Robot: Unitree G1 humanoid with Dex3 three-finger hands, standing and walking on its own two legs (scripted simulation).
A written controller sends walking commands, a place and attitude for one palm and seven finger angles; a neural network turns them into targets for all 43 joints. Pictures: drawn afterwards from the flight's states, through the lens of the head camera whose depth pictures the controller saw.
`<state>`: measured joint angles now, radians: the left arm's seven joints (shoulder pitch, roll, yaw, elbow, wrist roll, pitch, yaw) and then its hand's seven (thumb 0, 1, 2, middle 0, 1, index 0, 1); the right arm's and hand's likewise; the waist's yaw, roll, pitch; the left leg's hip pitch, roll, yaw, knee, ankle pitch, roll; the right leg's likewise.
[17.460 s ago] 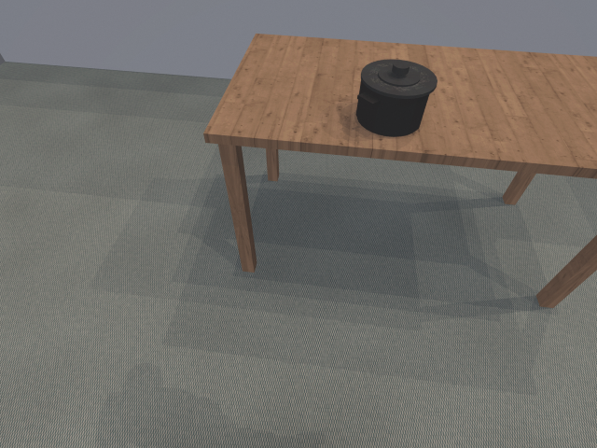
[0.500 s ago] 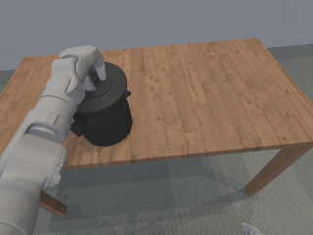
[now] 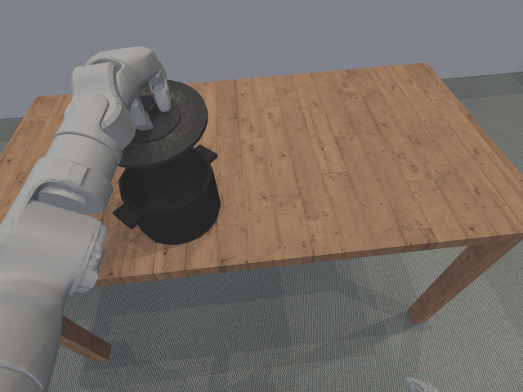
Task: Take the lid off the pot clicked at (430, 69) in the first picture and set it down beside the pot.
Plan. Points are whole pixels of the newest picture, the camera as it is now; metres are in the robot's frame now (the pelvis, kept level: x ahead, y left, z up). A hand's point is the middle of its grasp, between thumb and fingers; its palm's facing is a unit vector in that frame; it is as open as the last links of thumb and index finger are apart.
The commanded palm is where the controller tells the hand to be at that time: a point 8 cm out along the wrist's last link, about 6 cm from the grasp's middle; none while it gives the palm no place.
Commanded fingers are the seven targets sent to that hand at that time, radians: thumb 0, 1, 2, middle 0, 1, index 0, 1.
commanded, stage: lift the lid straight up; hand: left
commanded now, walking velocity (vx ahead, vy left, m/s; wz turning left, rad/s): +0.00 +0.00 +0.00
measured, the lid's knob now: (144, 108) +0.51 +0.18 +0.18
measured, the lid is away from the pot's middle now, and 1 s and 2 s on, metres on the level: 0.01 0.06 0.17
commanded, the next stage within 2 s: move the lid sideways beside the pot in 0.46 s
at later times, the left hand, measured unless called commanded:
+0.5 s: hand (128, 92) +0.49 +0.18 +0.22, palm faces -0.27 -0.08 -0.96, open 6.5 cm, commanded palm +0.47 +0.18 +0.28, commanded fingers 0.00 0.77 0.74 -0.96 -1.04 -1.01 -1.07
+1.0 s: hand (92, 97) +0.48 +0.23 +0.22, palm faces -0.27 -0.09 -0.96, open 6.5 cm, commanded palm +0.47 +0.24 +0.28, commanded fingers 0.00 0.77 0.74 -0.96 -1.04 -1.01 -1.07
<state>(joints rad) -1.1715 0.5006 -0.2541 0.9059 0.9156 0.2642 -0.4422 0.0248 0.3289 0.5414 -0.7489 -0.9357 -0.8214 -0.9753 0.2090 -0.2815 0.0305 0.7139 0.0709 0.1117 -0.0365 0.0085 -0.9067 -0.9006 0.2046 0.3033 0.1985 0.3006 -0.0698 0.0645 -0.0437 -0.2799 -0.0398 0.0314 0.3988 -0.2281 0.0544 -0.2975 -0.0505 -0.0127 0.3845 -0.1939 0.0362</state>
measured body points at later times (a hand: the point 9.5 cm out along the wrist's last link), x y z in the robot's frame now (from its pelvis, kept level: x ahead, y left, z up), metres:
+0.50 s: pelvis +0.00 +0.00 +0.00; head +0.04 -0.02 +0.45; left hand +0.50 +0.18 +0.27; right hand +0.11 -0.26 -0.13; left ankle -0.02 +0.08 -0.74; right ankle -0.01 -0.15 -0.74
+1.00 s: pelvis +0.00 +0.00 +0.00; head +0.04 -0.01 +0.45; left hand +0.49 +0.23 +0.27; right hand +0.10 -0.26 -0.13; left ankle -0.02 +0.08 -0.74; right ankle -0.01 -0.15 -0.74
